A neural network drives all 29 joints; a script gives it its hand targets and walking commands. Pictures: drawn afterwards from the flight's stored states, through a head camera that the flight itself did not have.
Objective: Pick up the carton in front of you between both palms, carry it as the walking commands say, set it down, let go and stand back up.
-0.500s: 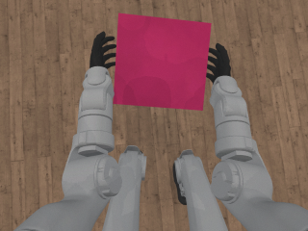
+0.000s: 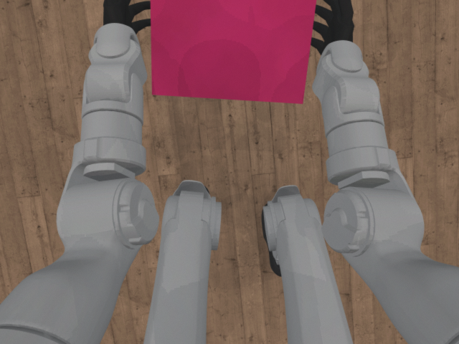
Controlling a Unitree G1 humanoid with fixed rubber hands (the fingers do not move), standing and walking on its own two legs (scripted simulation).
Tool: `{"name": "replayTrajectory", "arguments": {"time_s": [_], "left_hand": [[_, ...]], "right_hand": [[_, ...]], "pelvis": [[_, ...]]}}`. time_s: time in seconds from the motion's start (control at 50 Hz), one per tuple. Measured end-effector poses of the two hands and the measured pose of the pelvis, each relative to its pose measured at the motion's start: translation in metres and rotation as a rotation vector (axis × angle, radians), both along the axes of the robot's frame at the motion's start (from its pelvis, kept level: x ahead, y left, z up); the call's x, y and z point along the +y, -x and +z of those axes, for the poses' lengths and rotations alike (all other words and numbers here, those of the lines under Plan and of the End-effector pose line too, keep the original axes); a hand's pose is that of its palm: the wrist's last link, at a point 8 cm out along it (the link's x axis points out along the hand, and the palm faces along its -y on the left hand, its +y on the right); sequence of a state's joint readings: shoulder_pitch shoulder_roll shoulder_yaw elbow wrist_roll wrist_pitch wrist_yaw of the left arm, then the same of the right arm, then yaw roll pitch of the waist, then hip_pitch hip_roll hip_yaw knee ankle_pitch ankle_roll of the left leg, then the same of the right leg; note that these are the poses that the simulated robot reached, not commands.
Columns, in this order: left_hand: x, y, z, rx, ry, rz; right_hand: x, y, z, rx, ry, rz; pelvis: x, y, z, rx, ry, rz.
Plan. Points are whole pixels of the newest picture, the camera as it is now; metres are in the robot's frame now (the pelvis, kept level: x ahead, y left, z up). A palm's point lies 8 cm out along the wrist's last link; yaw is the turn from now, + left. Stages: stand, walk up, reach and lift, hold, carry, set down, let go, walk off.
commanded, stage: set down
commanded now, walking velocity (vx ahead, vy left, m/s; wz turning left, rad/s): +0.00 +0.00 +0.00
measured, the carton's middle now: (227, 37) +0.56 +0.06 -0.22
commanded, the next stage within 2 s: none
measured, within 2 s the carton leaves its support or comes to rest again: rests again in 0.82 s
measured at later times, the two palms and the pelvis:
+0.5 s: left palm (136, 35) +0.54 +0.21 -0.21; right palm (311, 50) +0.54 -0.09 -0.23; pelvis +0.00 +0.01 -0.06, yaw -2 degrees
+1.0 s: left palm (135, 34) +0.55 +0.22 -0.24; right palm (308, 46) +0.56 -0.09 -0.25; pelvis +0.01 +0.00 -0.08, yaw -2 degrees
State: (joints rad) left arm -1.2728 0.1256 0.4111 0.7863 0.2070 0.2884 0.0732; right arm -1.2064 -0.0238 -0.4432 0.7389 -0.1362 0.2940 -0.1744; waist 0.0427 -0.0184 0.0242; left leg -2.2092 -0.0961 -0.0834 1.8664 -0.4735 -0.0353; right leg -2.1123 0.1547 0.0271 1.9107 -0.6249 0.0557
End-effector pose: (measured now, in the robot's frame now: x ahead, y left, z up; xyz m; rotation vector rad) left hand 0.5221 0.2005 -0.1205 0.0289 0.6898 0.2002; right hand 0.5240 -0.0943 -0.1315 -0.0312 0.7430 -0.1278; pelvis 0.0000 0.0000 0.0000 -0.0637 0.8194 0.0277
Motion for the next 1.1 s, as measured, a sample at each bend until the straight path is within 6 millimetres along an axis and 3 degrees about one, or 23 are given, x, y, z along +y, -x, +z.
{"name": "replayTrajectory", "arguments": {"time_s": [0.22,0.3,0.72,1.1], "left_hand": [[0.005,-0.013,-0.074,0.026,0.003,-0.03],[0.006,-0.017,-0.089,0.041,-0.008,-0.041],[0.016,-0.02,-0.101,0.056,0.003,-0.056],[0.019,-0.031,-0.121,0.017,0.055,-0.063]], "right_hand": [[0.002,-0.013,-0.07,0.021,-0.001,0.014],[0.002,-0.012,-0.088,0.034,-0.016,0.014],[0.007,-0.022,-0.099,-0.006,-0.079,0.065],[0.003,-0.033,-0.119,-0.053,-0.126,0.071]], "pelvis": [[0.004,0.003,-0.04,-0.052,0.008,-0.016],[0.007,0.002,-0.05,-0.087,0.003,-0.031],[0.002,0.006,-0.07,-0.152,-0.025,-0.052],[0.004,-0.007,-0.081,-0.162,-0.03,-0.057]]}}
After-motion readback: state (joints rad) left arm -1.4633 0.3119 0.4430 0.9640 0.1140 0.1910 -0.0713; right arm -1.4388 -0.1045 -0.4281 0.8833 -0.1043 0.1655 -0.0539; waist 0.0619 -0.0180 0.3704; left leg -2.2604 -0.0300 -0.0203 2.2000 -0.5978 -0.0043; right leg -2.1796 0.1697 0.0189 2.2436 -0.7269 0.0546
